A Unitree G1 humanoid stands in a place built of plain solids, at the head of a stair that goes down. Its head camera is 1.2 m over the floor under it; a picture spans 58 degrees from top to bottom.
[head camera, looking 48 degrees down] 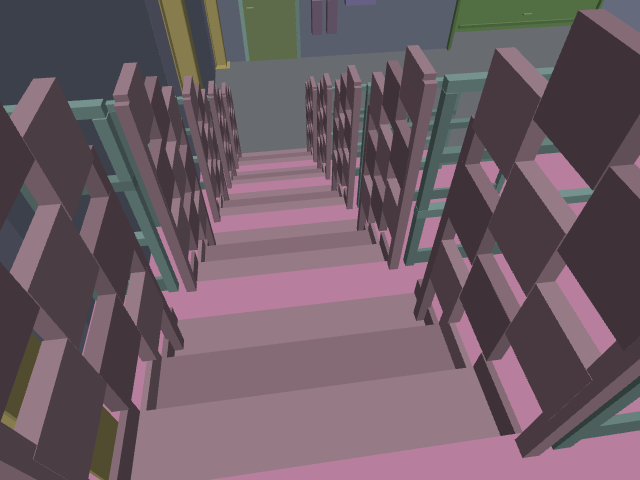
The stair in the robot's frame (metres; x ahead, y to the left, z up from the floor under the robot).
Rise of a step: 0.15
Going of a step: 0.26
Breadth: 1.12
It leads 8 degrees to the left of straight ahead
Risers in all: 4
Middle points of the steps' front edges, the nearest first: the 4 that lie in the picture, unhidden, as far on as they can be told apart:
0.32 -0.01 0.00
0.58 0.02 -0.15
0.83 0.06 -0.30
1.09 0.10 -0.46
